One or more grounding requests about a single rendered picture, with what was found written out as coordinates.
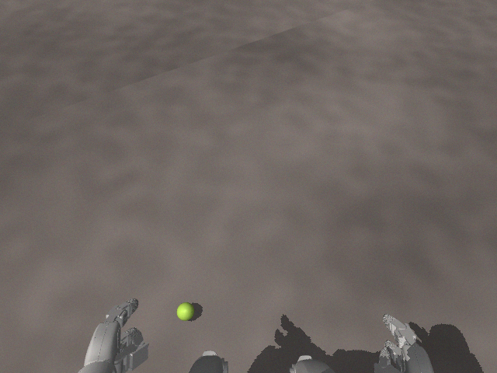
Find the ball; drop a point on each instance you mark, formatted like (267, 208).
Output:
(185, 311)

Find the left robot hand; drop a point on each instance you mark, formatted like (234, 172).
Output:
(126, 351)

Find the right robot hand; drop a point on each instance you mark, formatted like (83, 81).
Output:
(408, 355)

